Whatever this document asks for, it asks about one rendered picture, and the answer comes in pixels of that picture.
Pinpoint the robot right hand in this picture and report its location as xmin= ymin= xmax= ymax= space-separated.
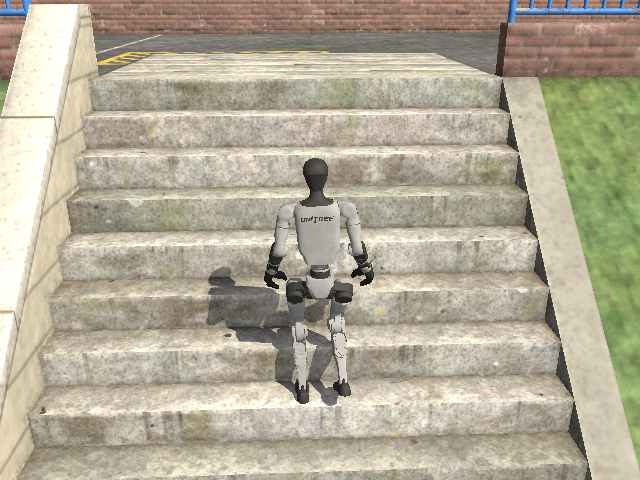
xmin=351 ymin=263 xmax=374 ymax=286

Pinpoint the robot left hand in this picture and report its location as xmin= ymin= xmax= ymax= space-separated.
xmin=264 ymin=271 xmax=287 ymax=289

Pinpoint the left robot forearm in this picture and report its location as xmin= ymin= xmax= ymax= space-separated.
xmin=266 ymin=242 xmax=283 ymax=275

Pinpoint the right robot upper arm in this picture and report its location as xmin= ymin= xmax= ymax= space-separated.
xmin=338 ymin=201 xmax=364 ymax=256

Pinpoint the robot left thigh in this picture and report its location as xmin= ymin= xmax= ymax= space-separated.
xmin=286 ymin=278 xmax=308 ymax=341

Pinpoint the right robot forearm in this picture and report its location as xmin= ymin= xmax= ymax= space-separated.
xmin=353 ymin=241 xmax=371 ymax=273

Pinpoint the robot left foot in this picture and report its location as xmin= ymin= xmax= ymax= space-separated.
xmin=295 ymin=379 xmax=309 ymax=404

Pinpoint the left robot upper arm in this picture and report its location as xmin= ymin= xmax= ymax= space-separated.
xmin=272 ymin=202 xmax=296 ymax=258

